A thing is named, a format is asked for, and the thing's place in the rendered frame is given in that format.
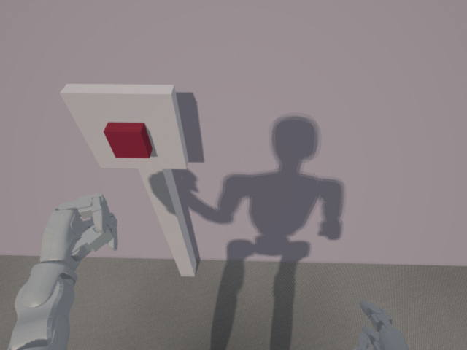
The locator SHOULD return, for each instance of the button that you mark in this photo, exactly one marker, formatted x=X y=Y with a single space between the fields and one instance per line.
x=128 y=139

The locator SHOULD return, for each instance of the panel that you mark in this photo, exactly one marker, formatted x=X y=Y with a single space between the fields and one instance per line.
x=94 y=105

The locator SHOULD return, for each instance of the robot left forearm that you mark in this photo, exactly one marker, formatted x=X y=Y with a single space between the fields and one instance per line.
x=43 y=305

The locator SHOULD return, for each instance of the robot right hand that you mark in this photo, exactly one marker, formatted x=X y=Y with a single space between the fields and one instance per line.
x=388 y=338

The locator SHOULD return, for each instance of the robot left hand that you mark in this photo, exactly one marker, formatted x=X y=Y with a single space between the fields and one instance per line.
x=67 y=239

